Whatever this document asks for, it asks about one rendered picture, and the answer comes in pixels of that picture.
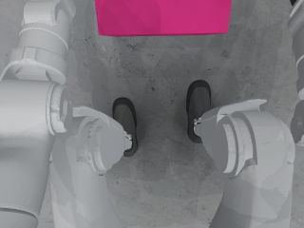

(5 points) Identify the robot right forearm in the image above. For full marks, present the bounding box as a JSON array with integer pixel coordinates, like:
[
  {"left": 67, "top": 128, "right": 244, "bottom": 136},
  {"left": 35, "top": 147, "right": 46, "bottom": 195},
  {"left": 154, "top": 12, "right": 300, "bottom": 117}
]
[{"left": 287, "top": 0, "right": 304, "bottom": 101}]

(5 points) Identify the left robot shin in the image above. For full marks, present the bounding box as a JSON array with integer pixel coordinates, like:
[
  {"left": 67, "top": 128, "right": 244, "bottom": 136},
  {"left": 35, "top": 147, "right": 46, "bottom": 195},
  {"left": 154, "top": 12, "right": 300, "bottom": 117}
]
[{"left": 49, "top": 105, "right": 132, "bottom": 164}]

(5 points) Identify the carton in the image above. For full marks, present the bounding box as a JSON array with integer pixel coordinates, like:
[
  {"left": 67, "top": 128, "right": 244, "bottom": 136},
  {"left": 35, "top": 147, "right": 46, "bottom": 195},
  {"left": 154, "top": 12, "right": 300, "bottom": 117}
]
[{"left": 95, "top": 0, "right": 232, "bottom": 37}]

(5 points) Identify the right robot upper arm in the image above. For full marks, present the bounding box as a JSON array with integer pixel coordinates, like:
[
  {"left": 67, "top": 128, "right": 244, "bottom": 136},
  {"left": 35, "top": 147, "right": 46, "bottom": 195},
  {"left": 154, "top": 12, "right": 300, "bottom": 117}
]
[{"left": 290, "top": 100, "right": 304, "bottom": 146}]

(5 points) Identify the left robot upper arm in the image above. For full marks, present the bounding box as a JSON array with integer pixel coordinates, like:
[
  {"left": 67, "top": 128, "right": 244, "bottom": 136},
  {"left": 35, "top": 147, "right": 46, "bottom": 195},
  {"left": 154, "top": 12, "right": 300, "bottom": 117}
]
[{"left": 0, "top": 79, "right": 73, "bottom": 228}]

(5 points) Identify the robot left forearm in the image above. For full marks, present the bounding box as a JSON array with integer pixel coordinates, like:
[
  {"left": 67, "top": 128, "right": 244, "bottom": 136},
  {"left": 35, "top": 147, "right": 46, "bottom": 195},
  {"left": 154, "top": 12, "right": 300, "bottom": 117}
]
[{"left": 0, "top": 0, "right": 76, "bottom": 85}]

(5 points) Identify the robot left thigh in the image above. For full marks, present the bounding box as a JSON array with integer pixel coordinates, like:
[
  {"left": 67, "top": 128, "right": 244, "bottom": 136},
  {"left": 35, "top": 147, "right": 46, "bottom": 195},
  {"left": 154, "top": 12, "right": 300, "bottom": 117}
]
[{"left": 48, "top": 116, "right": 124, "bottom": 228}]

